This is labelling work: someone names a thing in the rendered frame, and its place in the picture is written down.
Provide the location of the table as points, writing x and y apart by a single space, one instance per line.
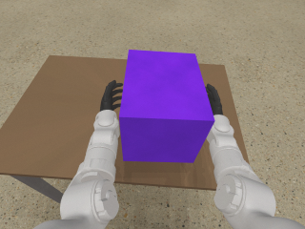
48 132

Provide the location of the robot right forearm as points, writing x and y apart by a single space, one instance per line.
226 156

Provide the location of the robot left forearm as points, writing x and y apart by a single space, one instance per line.
102 150

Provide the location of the robot right upper arm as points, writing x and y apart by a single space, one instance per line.
248 204

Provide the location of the robot right hand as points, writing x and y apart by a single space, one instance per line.
214 100

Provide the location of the carton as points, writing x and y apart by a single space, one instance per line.
165 113

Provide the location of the robot left hand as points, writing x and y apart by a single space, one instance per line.
108 99

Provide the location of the robot left upper arm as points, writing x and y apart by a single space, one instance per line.
86 205

